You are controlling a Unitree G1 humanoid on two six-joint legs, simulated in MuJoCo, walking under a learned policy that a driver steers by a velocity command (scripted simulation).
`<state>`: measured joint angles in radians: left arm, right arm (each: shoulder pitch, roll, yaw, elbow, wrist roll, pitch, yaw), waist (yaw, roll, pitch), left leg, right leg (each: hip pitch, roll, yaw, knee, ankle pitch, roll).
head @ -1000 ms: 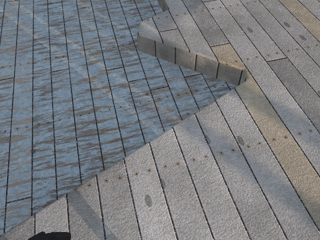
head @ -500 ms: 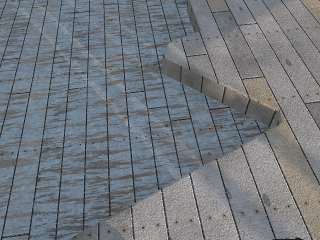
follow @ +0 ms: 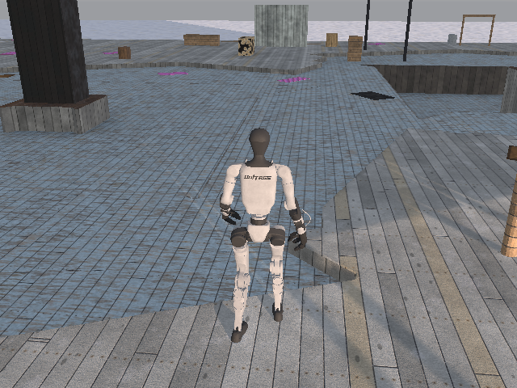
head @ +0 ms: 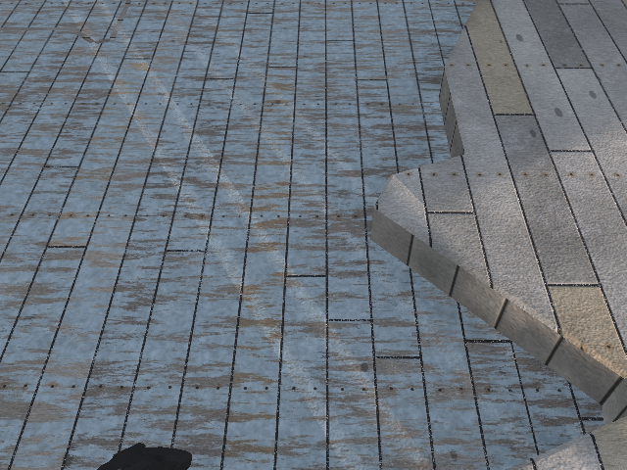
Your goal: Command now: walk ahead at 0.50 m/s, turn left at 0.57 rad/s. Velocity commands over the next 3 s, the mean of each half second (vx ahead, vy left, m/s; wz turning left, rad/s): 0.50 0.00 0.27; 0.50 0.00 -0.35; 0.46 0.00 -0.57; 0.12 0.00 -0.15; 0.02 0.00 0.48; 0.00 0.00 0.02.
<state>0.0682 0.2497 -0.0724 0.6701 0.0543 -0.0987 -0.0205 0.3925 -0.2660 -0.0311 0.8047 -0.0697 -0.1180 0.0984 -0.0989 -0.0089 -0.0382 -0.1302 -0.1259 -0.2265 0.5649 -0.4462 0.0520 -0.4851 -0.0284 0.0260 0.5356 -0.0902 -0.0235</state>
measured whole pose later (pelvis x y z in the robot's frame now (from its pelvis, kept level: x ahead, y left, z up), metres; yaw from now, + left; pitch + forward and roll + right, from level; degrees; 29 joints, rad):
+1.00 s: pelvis +0.57 +0.10 -0.14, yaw -6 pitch +1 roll +4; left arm 0.07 0.23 0.07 0.70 -0.02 -0.02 -0.01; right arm 0.36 -0.25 -0.05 1.00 0.01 -0.07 -0.04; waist -0.05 -0.03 -0.03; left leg -0.02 0.01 0.27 0.37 -0.36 -0.02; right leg -0.69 -0.10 0.00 0.80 -0.02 -0.05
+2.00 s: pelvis +0.95 -0.01 -0.14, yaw -26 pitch +1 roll +0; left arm 0.17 0.23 0.06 0.73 0.03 0.02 0.05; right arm 0.18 -0.26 -0.06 0.78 0.02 0.01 0.00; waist -0.03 0.03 0.03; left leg -0.41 -0.05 -0.04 0.62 -0.31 0.03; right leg -0.29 -0.02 0.03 0.55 -0.27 0.02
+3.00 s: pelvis +0.99 +0.00 -0.14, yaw -12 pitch +0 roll +1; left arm 0.16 0.27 0.06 0.73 -0.02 -0.01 0.02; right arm 0.18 -0.27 -0.07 0.70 -0.01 0.02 -0.03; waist 0.00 -0.01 0.04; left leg -0.26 -0.07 -0.06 0.53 -0.27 0.03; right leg -0.28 0.05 0.15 0.56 -0.27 0.01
